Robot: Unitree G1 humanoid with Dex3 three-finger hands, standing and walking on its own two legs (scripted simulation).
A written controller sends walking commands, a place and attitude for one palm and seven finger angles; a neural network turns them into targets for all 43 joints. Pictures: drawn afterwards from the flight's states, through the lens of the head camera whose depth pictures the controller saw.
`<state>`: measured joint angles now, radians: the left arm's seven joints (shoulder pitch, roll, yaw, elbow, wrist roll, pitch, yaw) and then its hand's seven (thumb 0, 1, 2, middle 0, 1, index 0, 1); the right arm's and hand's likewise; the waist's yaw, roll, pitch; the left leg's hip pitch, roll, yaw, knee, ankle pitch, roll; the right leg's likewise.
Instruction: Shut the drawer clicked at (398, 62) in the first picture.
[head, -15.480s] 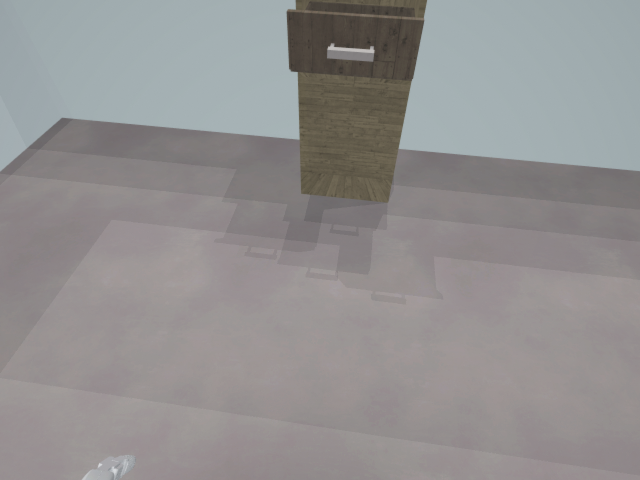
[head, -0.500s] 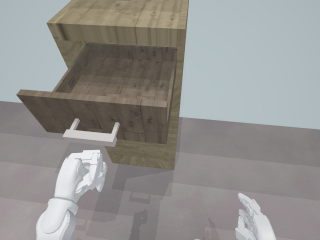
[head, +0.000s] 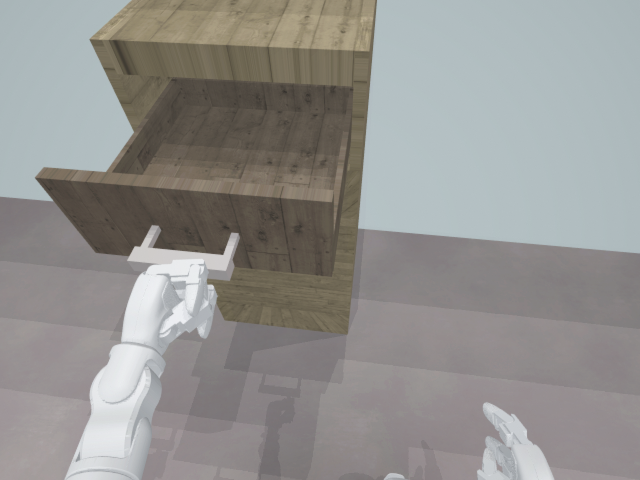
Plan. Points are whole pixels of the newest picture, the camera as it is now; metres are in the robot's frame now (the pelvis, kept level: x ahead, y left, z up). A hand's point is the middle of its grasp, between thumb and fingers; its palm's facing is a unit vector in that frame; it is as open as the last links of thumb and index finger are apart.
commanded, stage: push the drawer shut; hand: left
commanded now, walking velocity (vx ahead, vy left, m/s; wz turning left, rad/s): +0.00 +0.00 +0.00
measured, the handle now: (187, 249) +0.38 +0.20 +0.07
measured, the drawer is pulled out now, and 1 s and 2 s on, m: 0.24 0.11 0.00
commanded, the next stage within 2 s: none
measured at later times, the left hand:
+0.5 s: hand (225, 254) +0.38 +0.14 +0.07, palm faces -0.08 -1.00 -0.05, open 3.0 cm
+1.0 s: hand (235, 222) +0.43 +0.14 +0.07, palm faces -0.09 -1.00 -0.04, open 2.9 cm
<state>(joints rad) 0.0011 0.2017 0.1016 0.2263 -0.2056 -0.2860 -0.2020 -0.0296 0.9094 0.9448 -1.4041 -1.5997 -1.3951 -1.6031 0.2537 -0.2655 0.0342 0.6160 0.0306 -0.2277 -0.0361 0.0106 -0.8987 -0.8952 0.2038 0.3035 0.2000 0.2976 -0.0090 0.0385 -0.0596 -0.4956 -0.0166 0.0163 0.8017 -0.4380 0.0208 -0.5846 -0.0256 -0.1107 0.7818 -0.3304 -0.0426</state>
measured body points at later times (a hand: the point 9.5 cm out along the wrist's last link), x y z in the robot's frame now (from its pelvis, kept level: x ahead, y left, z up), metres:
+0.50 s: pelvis -0.01 +0.00 +0.00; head +0.05 -0.01 +0.44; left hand +0.38 +0.20 +0.08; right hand +0.10 -0.25 -0.11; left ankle -0.02 +0.11 -0.71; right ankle +0.04 -0.09 -0.71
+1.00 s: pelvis -0.01 +0.00 +0.00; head +0.07 -0.01 +0.44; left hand +0.43 +0.19 +0.07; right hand +0.07 -0.26 -0.12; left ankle -0.02 +0.11 -0.71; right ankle +0.04 -0.09 -0.71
